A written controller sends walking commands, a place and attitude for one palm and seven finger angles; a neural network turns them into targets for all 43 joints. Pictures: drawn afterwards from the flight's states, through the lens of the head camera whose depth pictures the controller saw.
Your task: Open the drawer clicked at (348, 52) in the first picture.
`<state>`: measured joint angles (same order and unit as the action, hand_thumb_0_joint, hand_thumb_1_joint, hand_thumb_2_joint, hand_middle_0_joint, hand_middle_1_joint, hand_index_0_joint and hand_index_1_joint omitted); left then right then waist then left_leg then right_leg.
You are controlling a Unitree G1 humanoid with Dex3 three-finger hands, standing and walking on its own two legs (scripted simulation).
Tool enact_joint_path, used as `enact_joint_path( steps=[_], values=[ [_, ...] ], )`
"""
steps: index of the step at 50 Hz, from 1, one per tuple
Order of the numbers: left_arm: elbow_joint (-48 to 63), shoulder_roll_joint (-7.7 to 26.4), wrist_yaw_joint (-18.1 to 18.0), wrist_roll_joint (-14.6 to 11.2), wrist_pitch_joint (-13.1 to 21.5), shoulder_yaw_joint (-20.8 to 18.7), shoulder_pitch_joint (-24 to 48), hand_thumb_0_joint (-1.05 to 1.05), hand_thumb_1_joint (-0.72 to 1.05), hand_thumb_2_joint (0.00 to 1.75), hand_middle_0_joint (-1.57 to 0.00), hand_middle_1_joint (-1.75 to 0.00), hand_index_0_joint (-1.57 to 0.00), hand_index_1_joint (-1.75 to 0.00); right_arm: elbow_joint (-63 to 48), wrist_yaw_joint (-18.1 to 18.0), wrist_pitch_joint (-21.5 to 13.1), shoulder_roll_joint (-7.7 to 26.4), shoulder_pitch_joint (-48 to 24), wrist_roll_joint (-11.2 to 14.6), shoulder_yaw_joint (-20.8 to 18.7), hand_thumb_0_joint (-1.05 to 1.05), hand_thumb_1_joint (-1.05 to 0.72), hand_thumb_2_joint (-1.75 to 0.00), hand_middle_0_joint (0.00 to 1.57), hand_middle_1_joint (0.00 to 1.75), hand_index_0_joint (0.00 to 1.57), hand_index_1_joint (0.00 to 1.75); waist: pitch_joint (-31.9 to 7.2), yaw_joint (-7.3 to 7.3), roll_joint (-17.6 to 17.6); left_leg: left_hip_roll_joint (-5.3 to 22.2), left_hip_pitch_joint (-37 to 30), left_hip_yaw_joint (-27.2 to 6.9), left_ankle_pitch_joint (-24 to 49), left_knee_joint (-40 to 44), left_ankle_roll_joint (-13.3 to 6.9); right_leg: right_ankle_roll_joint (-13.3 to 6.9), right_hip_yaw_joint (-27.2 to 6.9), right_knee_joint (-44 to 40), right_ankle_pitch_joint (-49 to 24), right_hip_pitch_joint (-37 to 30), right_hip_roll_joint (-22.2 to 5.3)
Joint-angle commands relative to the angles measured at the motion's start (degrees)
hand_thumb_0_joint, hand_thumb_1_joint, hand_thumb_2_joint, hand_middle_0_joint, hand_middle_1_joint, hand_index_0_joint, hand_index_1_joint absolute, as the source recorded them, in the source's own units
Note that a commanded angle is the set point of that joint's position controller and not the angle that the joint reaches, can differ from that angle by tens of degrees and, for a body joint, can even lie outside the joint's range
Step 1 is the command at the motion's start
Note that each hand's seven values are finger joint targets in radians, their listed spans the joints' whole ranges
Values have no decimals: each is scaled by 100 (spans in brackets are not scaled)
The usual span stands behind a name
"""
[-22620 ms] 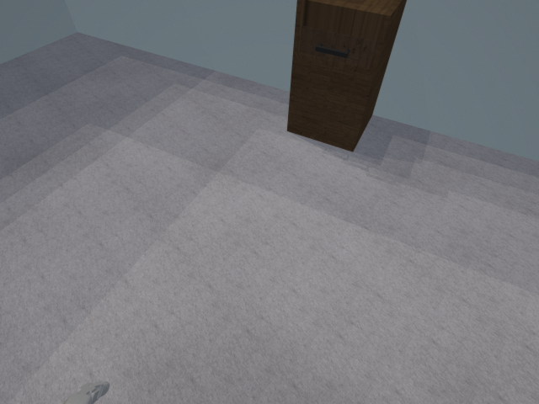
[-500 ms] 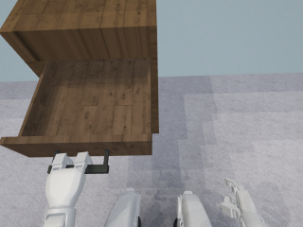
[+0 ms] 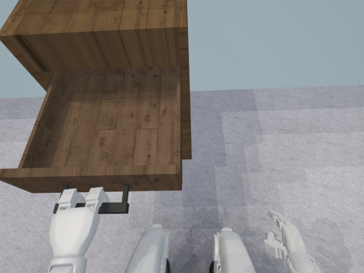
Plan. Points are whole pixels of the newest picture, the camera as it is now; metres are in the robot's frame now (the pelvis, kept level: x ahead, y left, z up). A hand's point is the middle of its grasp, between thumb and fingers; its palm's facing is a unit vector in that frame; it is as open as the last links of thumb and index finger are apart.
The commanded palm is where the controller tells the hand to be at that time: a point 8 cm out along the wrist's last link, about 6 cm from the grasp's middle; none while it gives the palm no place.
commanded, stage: open the thumb to release the handle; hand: left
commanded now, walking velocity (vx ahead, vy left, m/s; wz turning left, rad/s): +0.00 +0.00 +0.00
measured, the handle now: (93, 198) +0.27 +0.23 -0.04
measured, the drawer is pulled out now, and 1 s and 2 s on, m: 0.30 0.30 0.30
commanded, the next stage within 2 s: lift the hand off the handle in 0.54 s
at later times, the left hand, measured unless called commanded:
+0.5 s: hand (86, 223) +0.22 +0.24 -0.06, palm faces -0.06 -0.06 -1.00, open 11.4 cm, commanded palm +0.20 +0.23 -0.02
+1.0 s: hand (87, 222) +0.22 +0.24 -0.06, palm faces -0.06 -0.06 -1.00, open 13.7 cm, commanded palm +0.22 +0.22 -0.01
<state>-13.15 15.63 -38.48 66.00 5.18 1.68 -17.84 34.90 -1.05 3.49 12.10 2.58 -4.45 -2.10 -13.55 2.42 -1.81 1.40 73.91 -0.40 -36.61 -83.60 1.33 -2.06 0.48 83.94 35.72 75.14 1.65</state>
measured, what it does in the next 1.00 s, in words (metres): stands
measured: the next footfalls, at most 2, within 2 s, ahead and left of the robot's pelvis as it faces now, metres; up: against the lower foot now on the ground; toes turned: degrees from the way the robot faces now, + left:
none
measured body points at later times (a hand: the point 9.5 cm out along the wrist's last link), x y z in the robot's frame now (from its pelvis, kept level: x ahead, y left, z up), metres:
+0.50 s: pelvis -0.01 +0.00 +0.00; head +0.11 -0.01 +0.44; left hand +0.22 +0.24 -0.01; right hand +0.19 -0.23 -0.13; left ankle +0.02 +0.13 -0.58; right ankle +0.03 -0.10 -0.58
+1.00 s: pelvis -0.01 +0.01 +0.01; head +0.11 +0.00 +0.44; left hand +0.22 +0.24 -0.01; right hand +0.19 -0.22 -0.12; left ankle +0.02 +0.13 -0.58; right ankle +0.03 -0.10 -0.58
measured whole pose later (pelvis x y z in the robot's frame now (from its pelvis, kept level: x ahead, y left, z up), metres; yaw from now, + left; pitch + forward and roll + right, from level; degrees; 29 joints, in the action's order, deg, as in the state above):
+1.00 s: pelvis -0.01 +0.01 +0.01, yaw +1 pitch +26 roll -1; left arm -19.3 15.3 -39.2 65.6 0.0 5.7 -10.7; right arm 36.9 -2.0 1.8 12.4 4.3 -4.1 -2.2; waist -13.2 2.3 -2.7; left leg 0.4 73.1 -2.0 -34.8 -81.9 0.5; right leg -1.2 1.9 80.6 34.0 72.7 0.7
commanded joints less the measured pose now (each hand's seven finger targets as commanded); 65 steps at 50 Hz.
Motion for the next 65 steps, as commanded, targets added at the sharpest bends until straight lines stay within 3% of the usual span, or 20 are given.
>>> enact_joint_path(
  steps=[1, 2, 3, 5, 10, 12, 17, 19, 22, 25, 29, 31, 32, 39, 42, 44, 47, 54, 63, 65],
  values=[
    [484, 890, -209, -142, -93, -712, -1105, 0, 90, 90, -40, -135, -40, -135, -785, -80, -266, 554, -297, -13, -178, 0, -90, -90, 20, 30, 20, 30, -1725, 246, 433, -313, -1000, 120, 1475, 842, -287, -100, -273, -1353, -2071, -1767, 0],
    [630, 822, -275, -11, -113, -327, 748, 0, 90, 90, -40, -135, -40, -135, -583, -90, -262, 635, -329, -32, -184, 0, -90, -90, 20, 30, 20, 30, -1607, -273, 385, -251, -935, 65, 1307, 683, -311, -30, -231, -1358, -1822, -1246, -53],
    [538, 848, -335, 42, -82, -486, 762, 0, 83, 87, -40, -134, -40, -134, -548, -113, -323, 615, -195, -30, -238, 0, -90, -90, 20, 30, 20, 30, -1671, -149, 257, -261, -985, 88, 1242, 686, -301, -33, -147, -1343, -1557, -1217, -45],
    [138, 886, -379, 53, -128, -588, 581, 0, 69, 81, -38, -133, -38, -133, -447, -151, -346, 616, -212, -45, -230, 0, -90, -90, 20, 30, 20, 30, -1681, -106, 415, -265, -964, 99, 1248, 665, -302, -38, -110, -1332, -1522, -1194, -34],
    [419, 815, -268, -96, -385, -398, 359, 0, 34, 66, -36, -129, -36, -129, -565, -132, -335, 665, -131, 10, -270, 0, -90, -90, 20, 30, 20, 30, -2286, 15, 247, -296, -1395, 107, 1681, 839, -298, -36, -92, -1328, -2064, -1654, -33],
    [580, 737, -175, -144, -486, -218, 205, 0, 20, 60, -35, -127, -35, -127, -647, -135, -314, 679, -118, 36, -263, 0, -90, -90, 20, 30, 20, 30, -2302, -9, 311, -288, -1537, 80, 1766, 937, -303, -33, -65, -1390, -2138, -1751, -16],
    [389, 836, -58, -173, -470, -221, 484, 0, -15, 45, -32, -124, -32, -124, -578, -217, -327, 668, -117, 63, -201, 0, -90, -90, 20, 30, 20, 30, -1775, -166, 637, -251, -1185, 71, 1352, 941, -321, 5, -96, -1559, -1698, -1631, -36],
    [248, 876, -57, -133, -400, -262, 529, 0, -29, 39, -32, -122, -32, -122, -555, -234, -358, 664, -120, 52, -185, 0, -90, -90, 20, 30, 20, 30, -1594, -146, 510, -245, -1116, 53, 1243, 962, -320, -36, -49, -1571, -1467, -1508, -32],
    [225, 851, -112, -51, -284, -257, 531, 0, -50, 30, -30, -120, -30, -120, -552, -201, -366, 660, -133, 18, -190, 0, -90, -90, 20, 30, 20, 30, -1662, -87, 252, -252, -1234, 61, 1262, 945, -307, -67, -25, -1498, -1334, -1319, -17],
    [251, 811, -166, -47, -278, -243, 598, 0, -50, 30, -30, -120, -30, -120, -569, -155, -352, 673, -156, 17, -205, 0, -90, -90, 20, 30, 20, 30, -1625, -72, 46, -247, -1352, 49, 1307, 987, -298, -93, 32, -1488, -1261, -1191, -7],
    [141, 766, -217, -71, -385, -217, 795, 0, -50, 30, -30, -120, -30, -120, -557, -149, -374, 695, -114, 22, -238, 0, -90, -90, 20, 30, 20, 30, -1575, -162, 290, -230, -1301, 5, 1199, 1015, -313, -79, 72, -1555, -1114, -1182, 10],
    [194, 757, -238, -35, -418, -164, 914, 0, -50, 30, -30, -120, -30, -120, -561, -154, -382, 706, -87, 31, -256, 0, -90, -90, 20, 30, 20, 30, -1674, -152, 226, -227, -1407, -8, 1169, 1059, -313, -76, 96, -1552, -1042, -1140, 10],
    [527, 601, -214, -98, -455, 38, 694, 0, -50, 30, -30, -120, -30, -120, -653, -135, -386, 700, -154, 35, -243, 0, -90, -90, 20, 30, 20, 30, -1963, -84, 106, -243, -1571, 4, 1295, 1140, -319, -71, 77, -1576, -1183, -1352, -12],
    [329, 705, -157, -77, -602, 5, 882, 0, -50, 30, -30, -120, -30, -120, -577, -199, -389, 694, -49, 51, -213, 0, -90, -90, 20, 30, 20, 30, -1725, -209, 324, -216, -1580, -47, 1371, 1206, -310, -70, 141, -1636, -1294, -1344, 0],
    [312, 647, -171, 2, -517, 99, 1060, 0, -50, 30, -30, -120, -30, -120, -561, -201, -393, 687, -83, 31, -202, 0, -90, -90, 20, 30, 20, 30, -1725, -226, 260, -211, -1623, -35, 1356, 1173, -309, -64, 126, -1618, -1242, -1223, -6],
    [348, 650, -206, 37, -499, 106, 1168, 0, -50, 30, -30, -120, -30, -120, -554, -190, -418, 686, -66, 23, -211, 0, -90, -90, 20, 30, 20, 30, -1744, -209, -7, -208, -1743, -68, 1415, 1218, -292, -101, 181, -1582, -1202, -1117, 10],
    [300, 596, -255, 62, -481, 172, 1291, 0, -50, 30, -30, -120, -30, -120, -517, -169, -421, 686, -51, 7, -212, 0, -90, -90, 20, 30, 20, 30, -1769, -245, -12, -206, -1796, -56, 1431, 1182, -295, -92, 183, -1590, -1216, -1046, 8],
    [848, 628, -277, -58, -619, 213, 1210, 0, -50, 30, -30, -120, -30, -120, -635, -187, -430, 678, -12, 35, -230, 0, -90, -90, 20, 30, 20, 30, -2129, -226, 26, -212, -2201, -73, 1737, 1380, -301, -82, 189, -1734, -1536, -1502, 6],
    [700, 604, -254, -13, -733, 256, 1123, 0, -50, 30, -30, -120, -30, -120, -653, -206, -393, 667, 19, 53, -189, 0, -90, -90, 20, 30, 20, 30, -1661, -262, 108, -206, -2311, -44, 1559, 1650, -292, -76, 208, -2031, -1362, -1647, 24],
    [835, 614, -262, -45, -717, 261, 1244, 0, -50, 30, -30, -120, -30, -120, -665, -200, -410, 667, -2, 53, -176, 0, -90, -90, 20, 30, 20, 30, -1747, -253, -13, -209, -2420, -25, 1650, 1695, -295, -74, 196, -2062, -1438, -1719, 9]
  ],
)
